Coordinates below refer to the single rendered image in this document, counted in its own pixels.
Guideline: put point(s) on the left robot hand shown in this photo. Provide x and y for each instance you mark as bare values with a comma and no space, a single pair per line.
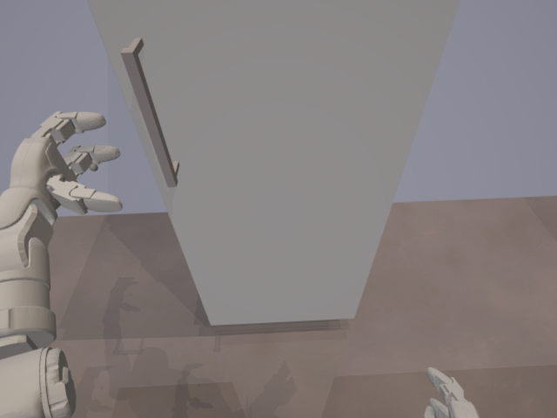
37,163

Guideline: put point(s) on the handle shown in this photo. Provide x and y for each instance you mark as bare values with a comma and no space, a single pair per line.
141,90

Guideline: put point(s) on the right robot hand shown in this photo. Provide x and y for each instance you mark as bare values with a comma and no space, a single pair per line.
452,394

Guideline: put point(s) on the left robot forearm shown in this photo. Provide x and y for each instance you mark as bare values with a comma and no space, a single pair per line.
26,228

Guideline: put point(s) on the robot left upper arm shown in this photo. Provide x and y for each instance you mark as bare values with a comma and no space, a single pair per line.
37,384

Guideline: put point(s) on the fridge door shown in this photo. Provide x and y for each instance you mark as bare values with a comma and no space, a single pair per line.
292,121

